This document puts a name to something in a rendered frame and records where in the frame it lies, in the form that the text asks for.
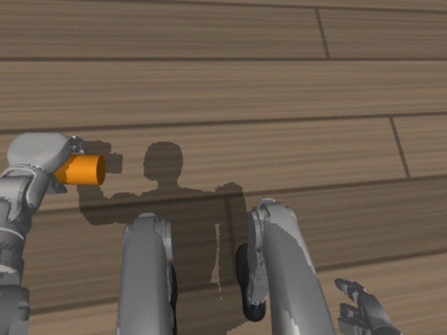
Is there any right robot hand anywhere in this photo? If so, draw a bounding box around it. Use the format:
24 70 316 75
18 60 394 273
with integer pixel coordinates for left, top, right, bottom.
335 278 394 335

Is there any left robot arm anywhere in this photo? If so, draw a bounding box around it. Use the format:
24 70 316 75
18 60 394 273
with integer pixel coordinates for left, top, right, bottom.
0 164 50 335

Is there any right robot foot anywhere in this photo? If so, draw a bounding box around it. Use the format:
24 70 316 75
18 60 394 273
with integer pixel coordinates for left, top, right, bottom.
235 244 266 322

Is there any can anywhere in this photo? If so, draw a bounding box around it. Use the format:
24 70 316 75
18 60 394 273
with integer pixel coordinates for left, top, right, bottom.
54 154 106 185

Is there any left robot hand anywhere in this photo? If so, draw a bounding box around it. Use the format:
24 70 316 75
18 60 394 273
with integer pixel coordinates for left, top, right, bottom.
7 133 88 195

